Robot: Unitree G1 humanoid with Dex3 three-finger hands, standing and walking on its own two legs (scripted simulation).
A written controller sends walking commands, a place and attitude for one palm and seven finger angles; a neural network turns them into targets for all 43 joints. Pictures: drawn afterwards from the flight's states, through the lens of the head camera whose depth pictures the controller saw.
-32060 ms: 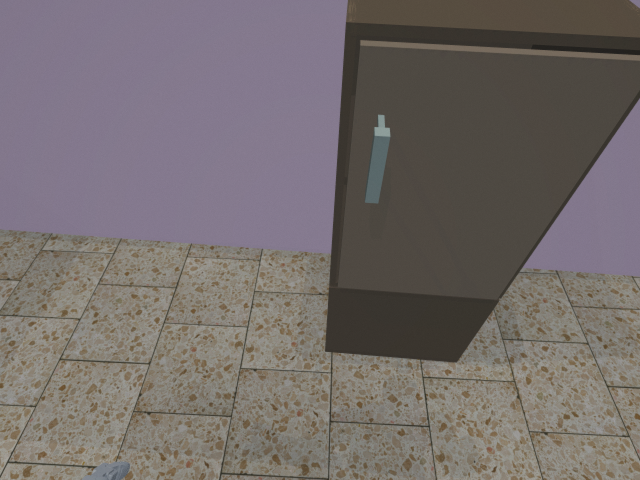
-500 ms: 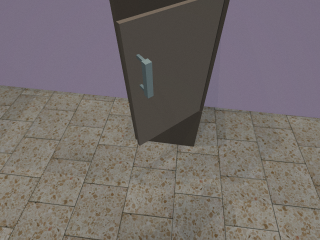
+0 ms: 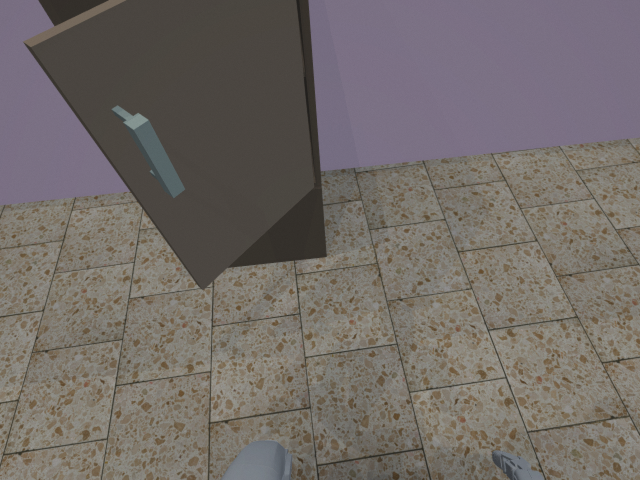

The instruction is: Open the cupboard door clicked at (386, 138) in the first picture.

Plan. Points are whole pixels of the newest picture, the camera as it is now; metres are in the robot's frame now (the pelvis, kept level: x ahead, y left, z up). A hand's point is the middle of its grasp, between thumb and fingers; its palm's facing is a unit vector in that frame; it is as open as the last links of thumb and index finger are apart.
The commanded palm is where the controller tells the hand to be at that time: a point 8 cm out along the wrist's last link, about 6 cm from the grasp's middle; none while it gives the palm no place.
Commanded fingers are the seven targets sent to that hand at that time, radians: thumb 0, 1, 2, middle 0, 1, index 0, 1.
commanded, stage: walk to a spot facing it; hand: left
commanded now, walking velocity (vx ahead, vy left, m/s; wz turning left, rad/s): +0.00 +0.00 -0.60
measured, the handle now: (148, 152) +0.50 +0.29 +0.08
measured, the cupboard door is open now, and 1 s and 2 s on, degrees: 44 44 44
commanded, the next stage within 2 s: none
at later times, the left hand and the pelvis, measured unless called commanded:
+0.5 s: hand (159, 443) +0.16 +0.27 -0.18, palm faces -0.21 -0.95 -0.22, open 7.4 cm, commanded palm none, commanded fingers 0.00 0.90 0.90 -0.20 -0.30 -0.20 -0.30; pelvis +0.04 +0.07 +0.00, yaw -17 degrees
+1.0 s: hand (272, 379) +0.26 +0.11 -0.15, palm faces -0.59 -0.76 -0.26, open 7.4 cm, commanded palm none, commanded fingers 0.00 0.90 0.90 -0.20 -0.30 -0.20 -0.30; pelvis +0.04 +0.03 -0.01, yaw -37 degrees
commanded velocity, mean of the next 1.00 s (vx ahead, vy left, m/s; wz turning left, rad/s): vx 0.00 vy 0.00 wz -0.60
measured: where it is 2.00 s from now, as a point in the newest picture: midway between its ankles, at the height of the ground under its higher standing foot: outside the picture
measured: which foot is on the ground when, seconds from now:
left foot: up 0.00-0.32, down 0.34-0.86, up 0.88-1.00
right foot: down 0.00-0.34, up 0.36-0.84, down 0.86-1.00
